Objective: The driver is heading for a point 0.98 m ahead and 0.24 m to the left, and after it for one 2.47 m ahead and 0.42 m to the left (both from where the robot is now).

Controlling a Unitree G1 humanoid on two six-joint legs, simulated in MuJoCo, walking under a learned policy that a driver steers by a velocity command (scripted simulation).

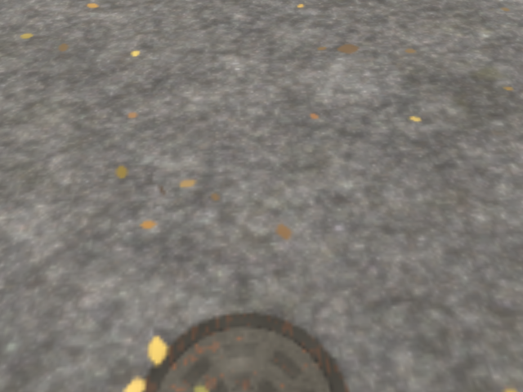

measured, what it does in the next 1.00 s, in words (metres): walks ahead, turning left: left foot, then right foot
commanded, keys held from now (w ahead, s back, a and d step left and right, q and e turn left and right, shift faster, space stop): q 0.20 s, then w+q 0.14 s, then q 0.32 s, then no key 0.20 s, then w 0.14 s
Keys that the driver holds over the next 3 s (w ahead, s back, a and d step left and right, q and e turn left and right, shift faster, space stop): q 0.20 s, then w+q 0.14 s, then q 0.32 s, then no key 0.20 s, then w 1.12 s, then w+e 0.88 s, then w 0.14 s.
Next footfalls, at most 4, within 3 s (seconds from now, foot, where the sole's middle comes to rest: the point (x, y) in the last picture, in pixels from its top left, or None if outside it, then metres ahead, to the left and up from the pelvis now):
0.08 left None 0.21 0.08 -0.78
0.62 right None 0.23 -0.09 -0.78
1.02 left None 0.15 0.09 -0.78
1.48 right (272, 362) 0.53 0.05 -0.78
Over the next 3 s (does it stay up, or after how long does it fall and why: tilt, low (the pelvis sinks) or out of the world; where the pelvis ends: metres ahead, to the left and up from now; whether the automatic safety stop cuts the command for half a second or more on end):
stays up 1.12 0.32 0.00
